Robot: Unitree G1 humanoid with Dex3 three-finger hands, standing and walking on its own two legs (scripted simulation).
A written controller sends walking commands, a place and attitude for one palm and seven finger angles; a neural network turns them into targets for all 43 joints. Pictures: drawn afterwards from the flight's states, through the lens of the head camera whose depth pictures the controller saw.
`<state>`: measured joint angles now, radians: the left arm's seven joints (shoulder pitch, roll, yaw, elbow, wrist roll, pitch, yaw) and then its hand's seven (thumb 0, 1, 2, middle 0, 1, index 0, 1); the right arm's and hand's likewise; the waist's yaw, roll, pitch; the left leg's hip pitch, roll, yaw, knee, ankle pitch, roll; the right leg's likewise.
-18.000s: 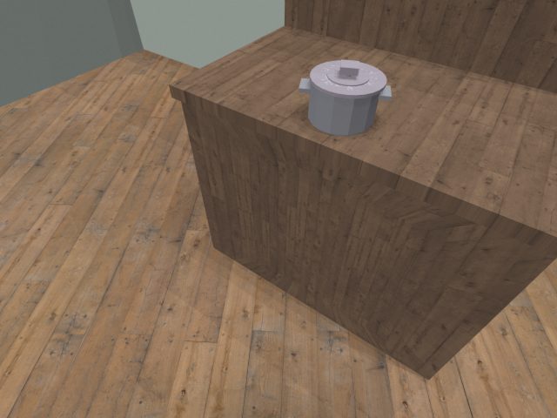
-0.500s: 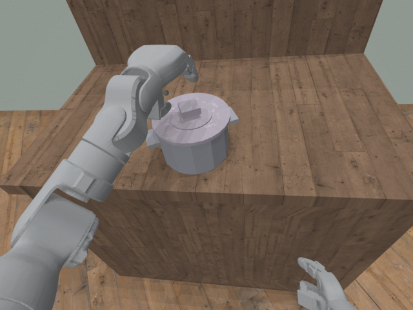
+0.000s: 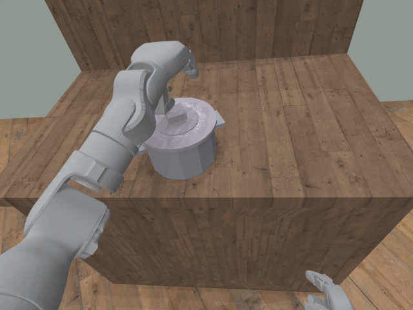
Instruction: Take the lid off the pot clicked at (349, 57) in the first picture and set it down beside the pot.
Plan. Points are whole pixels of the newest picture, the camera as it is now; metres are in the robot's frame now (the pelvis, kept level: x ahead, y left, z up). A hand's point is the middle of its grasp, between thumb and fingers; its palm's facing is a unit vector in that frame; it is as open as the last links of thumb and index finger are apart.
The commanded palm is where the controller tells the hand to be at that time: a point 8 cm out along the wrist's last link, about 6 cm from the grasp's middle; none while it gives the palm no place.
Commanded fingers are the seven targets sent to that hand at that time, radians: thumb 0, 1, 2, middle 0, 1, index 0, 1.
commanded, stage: move the open hand above the knob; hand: left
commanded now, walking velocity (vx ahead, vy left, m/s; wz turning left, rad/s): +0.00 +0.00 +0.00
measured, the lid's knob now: (175, 113) +0.47 +0.07 +0.15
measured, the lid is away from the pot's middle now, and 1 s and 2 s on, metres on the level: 0.00 0.00 0.00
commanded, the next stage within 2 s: lower the open fingers around the knob in 0.50 s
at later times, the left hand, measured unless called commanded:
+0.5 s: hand (159, 92) +0.44 +0.08 +0.23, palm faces -0.09 -0.01 -1.00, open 10.0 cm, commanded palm +0.41 +0.09 +0.29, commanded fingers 0.00 -0.38 1.67 -0.87 -0.08 -0.87 -0.08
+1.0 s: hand (167, 104) +0.44 +0.07 +0.20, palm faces -0.15 -0.02 -0.99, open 10.0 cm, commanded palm +0.41 +0.08 +0.26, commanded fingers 0.00 -0.38 1.67 -0.87 -0.08 -0.87 -0.08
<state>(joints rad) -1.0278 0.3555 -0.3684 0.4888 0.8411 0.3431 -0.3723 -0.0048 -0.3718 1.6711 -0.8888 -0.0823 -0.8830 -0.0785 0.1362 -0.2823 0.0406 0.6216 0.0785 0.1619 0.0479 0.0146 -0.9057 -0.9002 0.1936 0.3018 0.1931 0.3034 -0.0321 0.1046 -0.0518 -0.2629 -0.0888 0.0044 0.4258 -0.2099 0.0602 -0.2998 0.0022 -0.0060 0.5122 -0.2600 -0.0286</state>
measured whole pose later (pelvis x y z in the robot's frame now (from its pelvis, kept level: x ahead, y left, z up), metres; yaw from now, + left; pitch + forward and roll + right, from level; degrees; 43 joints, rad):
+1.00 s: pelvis +0.00 +0.01 +0.00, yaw +1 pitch +3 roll +1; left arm -1.03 0.31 -0.41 0.56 0.83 0.33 -0.37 0.00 -0.37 1.67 -0.89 -0.08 -0.88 -0.08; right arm 0.13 -0.27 0.04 0.62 0.08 0.16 0.05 0.01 -0.91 -0.90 0.19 0.30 0.19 0.30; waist -0.03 0.10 -0.04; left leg -0.27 -0.10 0.00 0.43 -0.21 0.08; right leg -0.30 -0.01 -0.01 0.51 -0.26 -0.01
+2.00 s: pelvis +0.00 +0.00 +0.00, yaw +1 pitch +2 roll +1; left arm -0.99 0.27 -0.43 0.62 0.83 0.33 -0.33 -0.01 -0.25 1.45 -0.88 -0.08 -0.88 -0.08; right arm 0.12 -0.27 0.04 0.64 0.08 0.18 0.05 0.01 -0.91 -0.90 0.19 0.30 0.19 0.30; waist -0.04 0.10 -0.04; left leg -0.26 -0.10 -0.01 0.43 -0.21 0.07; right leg -0.29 -0.01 -0.02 0.51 -0.26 -0.02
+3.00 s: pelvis +0.00 +0.01 +0.00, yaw +1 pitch +3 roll +1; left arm -1.02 0.27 -0.43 0.66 0.84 0.34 -0.35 -0.03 0.16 1.03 -0.71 -0.75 -0.82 -0.84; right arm 0.15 -0.27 0.03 0.64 0.08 0.16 0.05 0.01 -0.91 -0.90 0.19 0.30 0.19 0.30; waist -0.04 0.10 -0.04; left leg -0.27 -0.10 -0.01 0.43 -0.21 0.07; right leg -0.29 -0.01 -0.02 0.50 -0.26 -0.02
